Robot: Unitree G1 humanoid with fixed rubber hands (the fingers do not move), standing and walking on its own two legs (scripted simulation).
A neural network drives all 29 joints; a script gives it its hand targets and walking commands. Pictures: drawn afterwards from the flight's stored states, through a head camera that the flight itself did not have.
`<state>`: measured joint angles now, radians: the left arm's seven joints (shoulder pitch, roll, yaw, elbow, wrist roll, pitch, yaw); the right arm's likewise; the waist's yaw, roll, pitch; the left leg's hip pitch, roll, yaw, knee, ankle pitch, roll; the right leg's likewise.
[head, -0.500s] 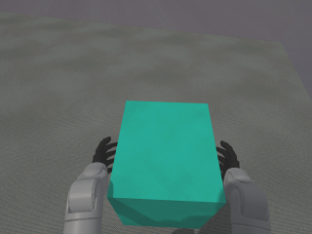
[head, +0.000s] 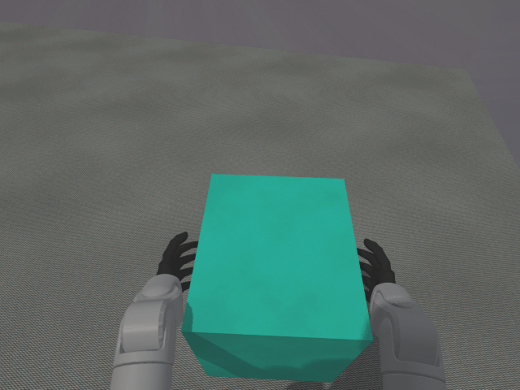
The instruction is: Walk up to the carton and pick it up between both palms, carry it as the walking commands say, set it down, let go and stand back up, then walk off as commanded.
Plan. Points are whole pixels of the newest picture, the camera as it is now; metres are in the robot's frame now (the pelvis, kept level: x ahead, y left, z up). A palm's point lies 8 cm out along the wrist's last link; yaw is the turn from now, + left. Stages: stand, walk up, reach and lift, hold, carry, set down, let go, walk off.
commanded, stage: carry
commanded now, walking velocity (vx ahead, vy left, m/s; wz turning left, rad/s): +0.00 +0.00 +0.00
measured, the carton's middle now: (273, 281) +0.31 +0.00 -0.03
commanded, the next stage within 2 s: none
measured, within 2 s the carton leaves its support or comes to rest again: neither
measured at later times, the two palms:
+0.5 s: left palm (168, 283) +0.26 +0.16 +0.04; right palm (377, 291) +0.26 -0.16 +0.04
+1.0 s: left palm (168, 283) +0.27 +0.16 +0.04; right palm (377, 292) +0.26 -0.16 +0.04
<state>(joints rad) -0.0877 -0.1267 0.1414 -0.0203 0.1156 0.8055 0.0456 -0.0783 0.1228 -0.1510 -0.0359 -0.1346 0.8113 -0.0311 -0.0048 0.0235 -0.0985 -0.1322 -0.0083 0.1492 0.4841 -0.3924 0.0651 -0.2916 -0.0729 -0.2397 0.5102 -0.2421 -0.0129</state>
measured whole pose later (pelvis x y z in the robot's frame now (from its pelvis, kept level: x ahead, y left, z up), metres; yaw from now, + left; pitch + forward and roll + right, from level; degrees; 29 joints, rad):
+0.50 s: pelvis +0.00 +0.00 +0.00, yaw +0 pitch +1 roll -1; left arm -0.09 -0.13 0.14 0.01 0.13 0.78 0.04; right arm -0.08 0.12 -0.15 -0.01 -0.16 0.79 -0.02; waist 0.00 0.03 -0.09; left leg -0.12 -0.01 0.15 0.49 -0.39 0.07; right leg -0.28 -0.08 -0.24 0.51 -0.24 -0.01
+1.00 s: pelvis +0.00 +0.00 +0.00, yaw +0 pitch +1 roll -1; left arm -0.09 -0.13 0.14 0.02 0.14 0.77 0.03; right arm -0.08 0.12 -0.15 0.00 -0.17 0.78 -0.01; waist 0.00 0.03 -0.09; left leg -0.12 -0.01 0.15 0.49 -0.40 0.07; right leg -0.28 -0.08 -0.23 0.52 -0.24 -0.01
